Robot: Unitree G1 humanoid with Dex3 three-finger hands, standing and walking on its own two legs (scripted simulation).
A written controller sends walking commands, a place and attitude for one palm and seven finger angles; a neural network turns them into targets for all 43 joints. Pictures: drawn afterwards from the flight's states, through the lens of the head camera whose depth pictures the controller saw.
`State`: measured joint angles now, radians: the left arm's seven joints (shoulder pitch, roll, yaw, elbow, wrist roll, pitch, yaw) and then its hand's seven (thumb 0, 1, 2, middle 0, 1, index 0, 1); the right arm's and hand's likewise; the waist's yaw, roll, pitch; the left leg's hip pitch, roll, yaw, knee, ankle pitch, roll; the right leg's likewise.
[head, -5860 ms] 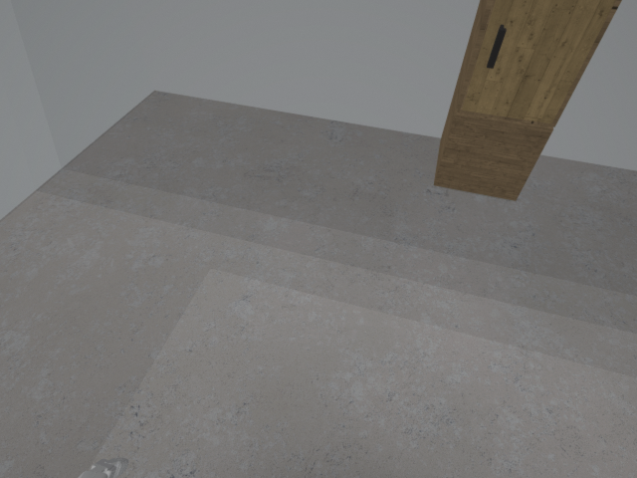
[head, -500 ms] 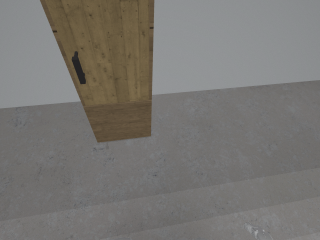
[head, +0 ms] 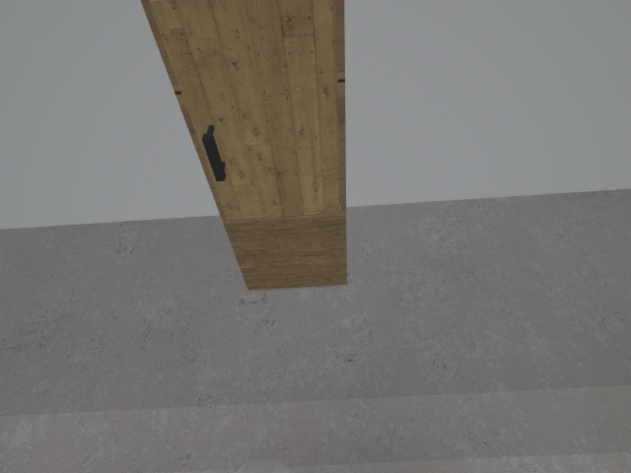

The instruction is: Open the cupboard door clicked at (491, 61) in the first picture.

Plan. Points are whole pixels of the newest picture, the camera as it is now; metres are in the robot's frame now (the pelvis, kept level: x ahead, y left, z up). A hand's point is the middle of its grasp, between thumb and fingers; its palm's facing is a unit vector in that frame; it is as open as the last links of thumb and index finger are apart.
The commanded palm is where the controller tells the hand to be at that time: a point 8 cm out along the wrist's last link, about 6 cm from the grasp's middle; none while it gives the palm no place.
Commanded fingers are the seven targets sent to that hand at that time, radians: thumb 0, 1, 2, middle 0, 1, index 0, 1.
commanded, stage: take the last steps up to it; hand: left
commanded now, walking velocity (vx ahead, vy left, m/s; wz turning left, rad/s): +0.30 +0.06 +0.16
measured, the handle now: (215, 153) +0.81 +0.30 -0.08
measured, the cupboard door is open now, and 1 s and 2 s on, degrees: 0 0 0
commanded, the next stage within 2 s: come to a stop and stand still in 0.98 s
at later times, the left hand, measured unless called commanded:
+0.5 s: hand out of the picture +0.02 +0.27 -0.17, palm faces +0.12 -0.98 -0.17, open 7.4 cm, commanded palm none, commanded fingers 0.00 0.90 0.90 -0.20 -0.30 -0.20 -0.30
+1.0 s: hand (206, 365) +0.32 +0.23 -0.17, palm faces +0.08 -0.97 -0.21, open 7.2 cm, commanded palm none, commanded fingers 0.00 0.90 0.90 -0.20 -0.30 -0.20 -0.30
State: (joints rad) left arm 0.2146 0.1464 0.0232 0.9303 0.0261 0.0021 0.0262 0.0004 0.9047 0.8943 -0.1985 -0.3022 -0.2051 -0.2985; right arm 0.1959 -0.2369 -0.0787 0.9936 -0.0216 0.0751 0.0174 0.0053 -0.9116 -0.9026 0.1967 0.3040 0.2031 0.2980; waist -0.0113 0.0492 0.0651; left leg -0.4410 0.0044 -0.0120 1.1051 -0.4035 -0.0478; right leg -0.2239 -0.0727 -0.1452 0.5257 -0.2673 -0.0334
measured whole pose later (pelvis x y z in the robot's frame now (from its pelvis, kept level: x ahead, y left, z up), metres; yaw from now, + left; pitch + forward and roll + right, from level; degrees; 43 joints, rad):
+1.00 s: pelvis +0.23 +0.05 -0.01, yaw +3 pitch -1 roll -1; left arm 0.16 0.15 0.06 1.03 0.01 -0.06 0.03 -0.02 0.94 0.89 -0.20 -0.30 -0.20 -0.30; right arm 0.34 -0.14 -0.05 1.10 -0.02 -0.02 -0.01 0.01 -0.91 -0.90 0.20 0.30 0.20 0.30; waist -0.04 0.04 0.07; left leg -0.45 0.10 0.04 1.15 -0.38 0.01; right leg -0.27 0.00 -0.18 0.52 -0.23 -0.06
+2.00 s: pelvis +0.27 +0.03 -0.01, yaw +3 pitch +0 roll +0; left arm 0.22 0.20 0.03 1.01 0.02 0.01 0.03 0.00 0.91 0.89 -0.20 -0.30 -0.21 -0.30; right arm 0.23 -0.22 -0.04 0.99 -0.03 0.02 -0.01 0.00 -0.91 -0.90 0.19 0.30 0.20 0.30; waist 0.00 0.01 0.07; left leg -0.20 0.01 0.02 0.50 -0.29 -0.01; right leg -0.29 -0.06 -0.09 0.57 -0.28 0.00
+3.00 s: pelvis +0.22 +0.04 +0.00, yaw +1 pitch -2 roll +1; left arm 0.33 0.11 0.01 1.08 0.02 0.00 0.04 0.00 0.91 0.89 -0.20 -0.30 -0.20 -0.30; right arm 0.35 -0.12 -0.02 1.09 -0.02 0.01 -0.02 0.00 -0.91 -0.90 0.20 0.30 0.20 0.30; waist -0.01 0.01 0.02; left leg -0.21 0.01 0.05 0.48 -0.23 0.00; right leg -0.28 -0.05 -0.06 0.48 -0.15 0.01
